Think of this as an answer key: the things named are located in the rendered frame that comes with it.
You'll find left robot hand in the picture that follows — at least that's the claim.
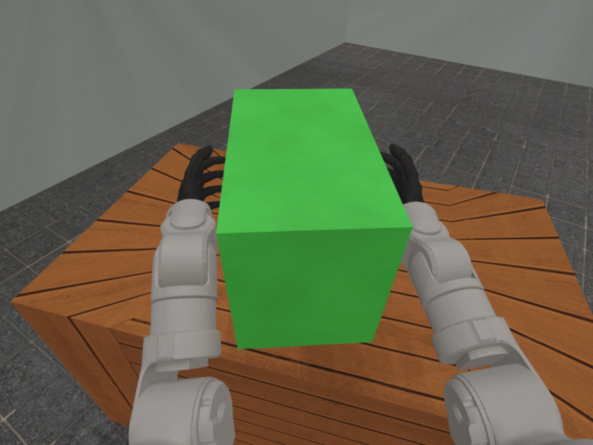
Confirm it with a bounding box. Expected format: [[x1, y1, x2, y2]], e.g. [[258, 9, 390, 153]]
[[177, 146, 226, 210]]

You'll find pedestal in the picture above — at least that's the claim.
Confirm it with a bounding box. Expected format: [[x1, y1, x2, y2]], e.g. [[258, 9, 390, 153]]
[[10, 144, 593, 445]]

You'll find right robot upper arm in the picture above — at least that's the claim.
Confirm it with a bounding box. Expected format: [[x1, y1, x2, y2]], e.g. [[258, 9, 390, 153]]
[[444, 363, 593, 445]]

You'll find robot left forearm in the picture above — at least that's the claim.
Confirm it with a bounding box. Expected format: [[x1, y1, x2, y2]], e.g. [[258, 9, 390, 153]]
[[129, 199, 221, 445]]

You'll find left robot upper arm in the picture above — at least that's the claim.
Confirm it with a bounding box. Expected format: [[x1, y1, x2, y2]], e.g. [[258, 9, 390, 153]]
[[130, 376, 235, 445]]

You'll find carton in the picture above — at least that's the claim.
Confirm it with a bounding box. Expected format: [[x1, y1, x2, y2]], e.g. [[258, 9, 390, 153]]
[[216, 89, 412, 350]]

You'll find robot right forearm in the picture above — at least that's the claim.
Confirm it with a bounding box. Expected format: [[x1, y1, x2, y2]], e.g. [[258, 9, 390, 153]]
[[401, 202, 564, 433]]

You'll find right robot hand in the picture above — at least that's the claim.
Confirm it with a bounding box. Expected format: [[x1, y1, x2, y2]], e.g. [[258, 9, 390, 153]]
[[380, 144, 424, 204]]

